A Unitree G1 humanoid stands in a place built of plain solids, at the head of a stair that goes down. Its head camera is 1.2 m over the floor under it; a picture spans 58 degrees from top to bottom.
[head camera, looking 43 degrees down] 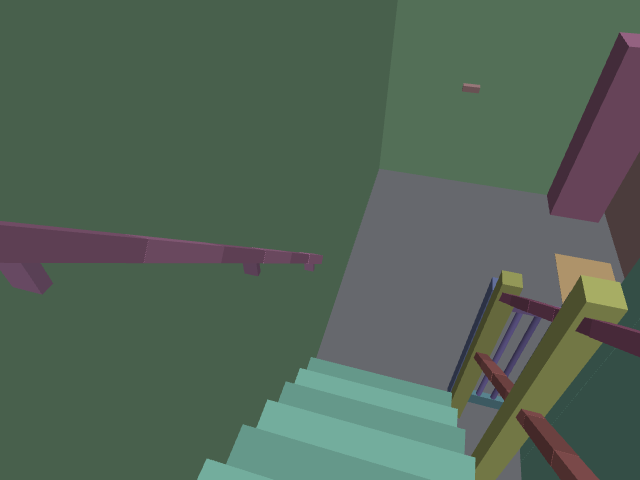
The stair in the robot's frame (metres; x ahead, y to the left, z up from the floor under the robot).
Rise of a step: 0.21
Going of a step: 0.21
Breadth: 0.90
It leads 16 degrees to the right of straight ahead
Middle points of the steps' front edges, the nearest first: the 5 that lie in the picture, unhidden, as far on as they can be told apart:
0.60 -0.14 -0.42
0.80 -0.20 -0.64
1.01 -0.25 -0.85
1.21 -0.31 -1.06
1.41 -0.37 -1.27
